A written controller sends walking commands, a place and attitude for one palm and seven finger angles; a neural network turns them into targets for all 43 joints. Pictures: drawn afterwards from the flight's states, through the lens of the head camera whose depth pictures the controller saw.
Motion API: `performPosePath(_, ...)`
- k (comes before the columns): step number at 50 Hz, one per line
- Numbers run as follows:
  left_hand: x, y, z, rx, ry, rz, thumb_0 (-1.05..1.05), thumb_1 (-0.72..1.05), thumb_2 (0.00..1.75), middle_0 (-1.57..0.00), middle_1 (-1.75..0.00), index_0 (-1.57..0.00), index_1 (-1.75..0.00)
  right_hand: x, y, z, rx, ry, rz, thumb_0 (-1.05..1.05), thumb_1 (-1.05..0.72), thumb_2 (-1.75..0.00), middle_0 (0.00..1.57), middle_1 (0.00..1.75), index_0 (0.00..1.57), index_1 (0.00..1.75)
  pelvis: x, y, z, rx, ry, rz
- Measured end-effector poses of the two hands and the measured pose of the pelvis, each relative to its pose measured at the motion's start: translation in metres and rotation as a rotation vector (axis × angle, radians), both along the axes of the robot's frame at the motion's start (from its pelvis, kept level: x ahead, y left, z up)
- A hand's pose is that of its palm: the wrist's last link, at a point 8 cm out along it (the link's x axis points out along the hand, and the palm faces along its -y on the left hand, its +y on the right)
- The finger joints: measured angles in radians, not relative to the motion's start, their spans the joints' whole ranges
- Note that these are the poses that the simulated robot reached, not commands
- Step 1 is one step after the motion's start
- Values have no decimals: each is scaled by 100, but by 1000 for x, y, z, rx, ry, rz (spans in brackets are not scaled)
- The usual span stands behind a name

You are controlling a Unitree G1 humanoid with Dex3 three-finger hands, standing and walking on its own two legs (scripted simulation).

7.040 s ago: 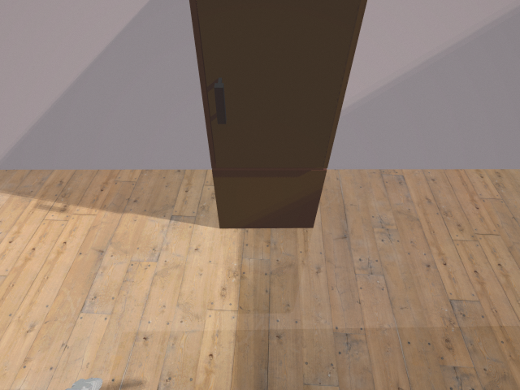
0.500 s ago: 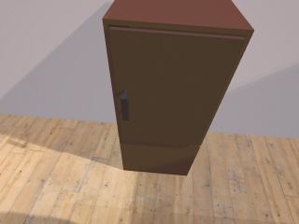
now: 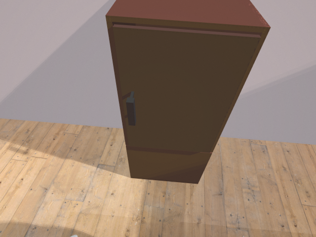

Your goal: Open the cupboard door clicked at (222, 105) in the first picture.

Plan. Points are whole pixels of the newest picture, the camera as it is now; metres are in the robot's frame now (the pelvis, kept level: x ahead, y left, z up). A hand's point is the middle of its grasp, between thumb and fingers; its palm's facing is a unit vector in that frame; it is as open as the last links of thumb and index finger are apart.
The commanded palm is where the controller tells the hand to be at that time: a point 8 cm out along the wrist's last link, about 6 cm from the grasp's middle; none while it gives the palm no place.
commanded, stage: raise the hand with hooked fingers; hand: left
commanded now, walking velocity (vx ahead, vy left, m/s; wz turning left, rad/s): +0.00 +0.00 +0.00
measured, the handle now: (132, 108) +0.56 +0.13 -0.04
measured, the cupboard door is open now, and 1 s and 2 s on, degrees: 0 0 0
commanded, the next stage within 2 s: move the hooked fingers beside the handle in 2.00 s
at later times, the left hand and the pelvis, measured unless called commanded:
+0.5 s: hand (87, 221) +0.17 +0.19 -0.06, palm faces +0.04 -1.00 -0.07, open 9.7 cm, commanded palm +0.16 +0.25 -0.05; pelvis -0.02 -0.04 -0.11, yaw +1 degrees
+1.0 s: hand (77, 201) +0.22 +0.23 -0.05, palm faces -0.02 -1.00 -0.05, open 12.6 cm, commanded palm +0.20 +0.28 -0.04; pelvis -0.02 -0.01 -0.09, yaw +0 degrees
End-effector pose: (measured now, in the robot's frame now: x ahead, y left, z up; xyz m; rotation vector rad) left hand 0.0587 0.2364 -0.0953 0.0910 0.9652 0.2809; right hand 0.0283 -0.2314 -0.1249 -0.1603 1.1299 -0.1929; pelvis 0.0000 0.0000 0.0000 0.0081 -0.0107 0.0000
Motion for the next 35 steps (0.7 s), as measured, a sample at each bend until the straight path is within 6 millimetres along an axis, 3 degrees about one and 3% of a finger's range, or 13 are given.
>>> performPosePath(4,76,7,61,46,-482,-31,2,88,88,-20,-33,-20,-34,44,-15,6,-30,-236,53,1,-92,-89,20,30,21,29,-9,-2,-12,-9,46,33)
performPosePath(6,103,3,76,29,-685,-87,2,85,87,-20,-35,-20,-36,68,-24,9,-46,-335,81,1,-92,-89,20,30,21,29,-15,-6,-24,-10,98,25)
performPosePath(8,117,-6,79,-14,-851,-167,1,81,85,-20,-37,-20,-38,91,-33,11,-65,-427,108,1,-91,-89,20,30,21,29,-19,-11,-39,-9,151,11)
performPosePath(12,115,-20,51,-90,-970,-336,1,71,82,-21,-43,-21,-43,133,-49,12,-105,-569,161,1,-91,-89,20,30,21,29,-25,-22,-73,-12,221,0)
performPosePath(15,99,-17,22,-132,-903,-310,1,64,79,-22,-47,-22,-48,156,-54,9,-130,-621,187,1,-91,-89,20,30,20,29,-25,-29,-92,-18,245,4)
performPosePath(18,82,-6,10,-107,-846,-227,1,56,76,-22,-51,-22,-52,171,-52,1,-134,-623,203,1,-91,-89,20,30,20,29,-22,-35,-101,-35,257,13)
performPosePath(21,77,2,21,-42,-873,-209,1,49,73,-23,-56,-23,-57,174,-45,-13,-123,-584,224,1,-91,-89,20,30,20,29,-20,-39,-105,-52,270,23)
performPosePath(24,85,5,34,-10,-921,-251,1,42,70,-23,-60,-23,-61,169,-36,-31,-90,-526,229,1,-91,-89,20,30,20,29,-19,-41,-106,-67,283,32)
performPosePath(29,112,11,36,-62,-891,-320,1,30,65,-24,-68,-24,-68,145,-26,-54,-32,-434,189,1,-91,-89,20,30,21,30,-19,-40,-105,-69,301,28)
performPosePath(35,128,19,41,-83,-857,-314,1,17,59,-25,-77,-25,-77,113,-29,-57,-27,-373,118,1,-91,-89,20,30,21,30,-18,-34,-98,-57,304,11)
